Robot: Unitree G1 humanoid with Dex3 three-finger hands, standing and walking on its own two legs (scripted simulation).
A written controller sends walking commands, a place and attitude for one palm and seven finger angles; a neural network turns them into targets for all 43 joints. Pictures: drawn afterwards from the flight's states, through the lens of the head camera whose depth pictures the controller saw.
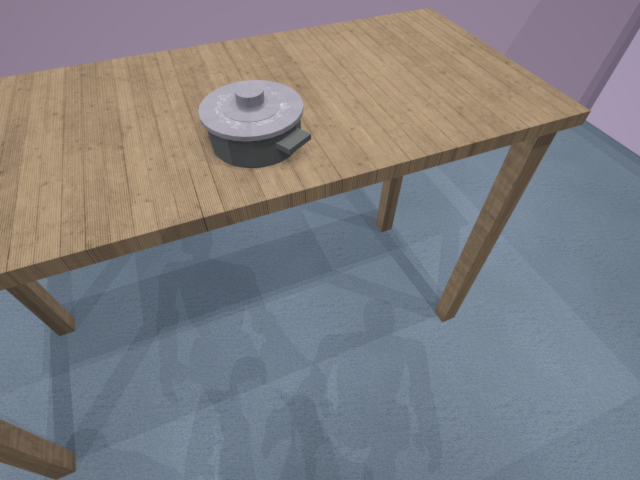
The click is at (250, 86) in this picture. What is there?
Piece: lid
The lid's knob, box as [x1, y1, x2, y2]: [235, 83, 263, 107]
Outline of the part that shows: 235,89 236,101 241,106 253,107 259,105 263,101 262,87 258,84 246,83 239,85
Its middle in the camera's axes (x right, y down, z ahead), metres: -0.11 -0.22 +0.60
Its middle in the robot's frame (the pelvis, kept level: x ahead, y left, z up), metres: +0.62 +0.15 +0.15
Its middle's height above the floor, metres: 0.93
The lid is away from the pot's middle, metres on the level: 0.00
